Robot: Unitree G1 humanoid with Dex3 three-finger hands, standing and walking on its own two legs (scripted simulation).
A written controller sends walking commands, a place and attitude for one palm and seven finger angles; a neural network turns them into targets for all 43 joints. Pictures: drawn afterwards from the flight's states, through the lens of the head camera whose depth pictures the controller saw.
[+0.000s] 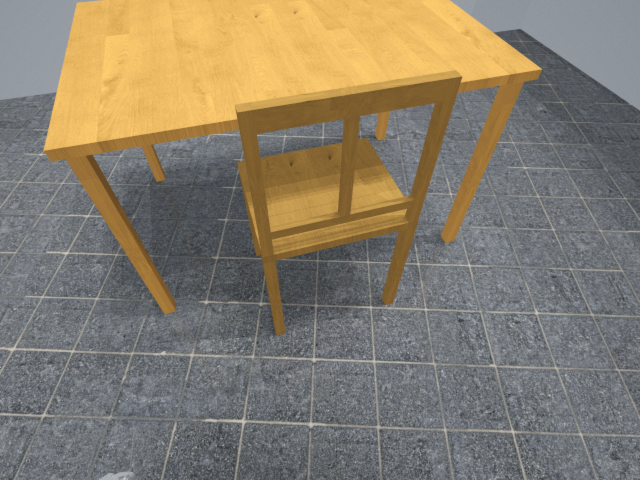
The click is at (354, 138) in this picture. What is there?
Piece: chair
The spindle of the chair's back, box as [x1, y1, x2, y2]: [338, 116, 359, 216]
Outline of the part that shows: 359,116 344,119 338,212 340,216 349,214 350,212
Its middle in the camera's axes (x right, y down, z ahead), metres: +0.06 -0.15 +0.85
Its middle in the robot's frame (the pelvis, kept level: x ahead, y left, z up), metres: +0.73 -0.03 -0.09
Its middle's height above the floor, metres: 0.68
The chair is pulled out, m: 0.00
